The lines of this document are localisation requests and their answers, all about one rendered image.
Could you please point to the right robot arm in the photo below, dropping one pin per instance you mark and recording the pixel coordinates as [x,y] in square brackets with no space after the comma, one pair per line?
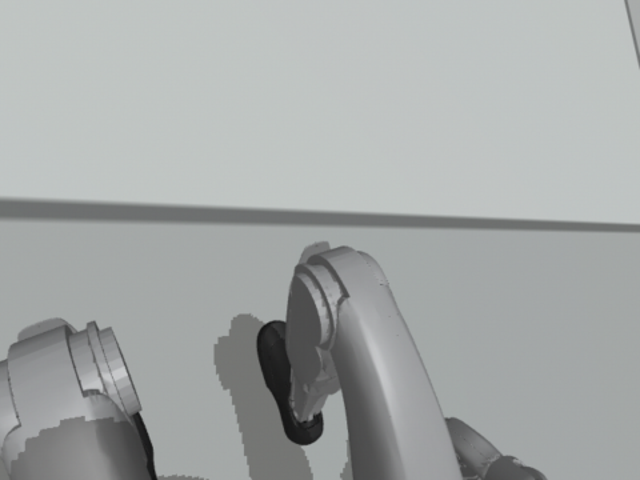
[510,468]

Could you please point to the right robot hand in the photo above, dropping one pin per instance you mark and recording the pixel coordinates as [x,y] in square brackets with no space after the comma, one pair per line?
[475,454]

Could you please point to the right robot foot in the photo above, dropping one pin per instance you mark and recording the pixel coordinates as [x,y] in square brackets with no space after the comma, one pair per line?
[276,370]

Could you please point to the left robot foot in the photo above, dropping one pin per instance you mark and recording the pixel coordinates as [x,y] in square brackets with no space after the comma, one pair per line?
[146,444]

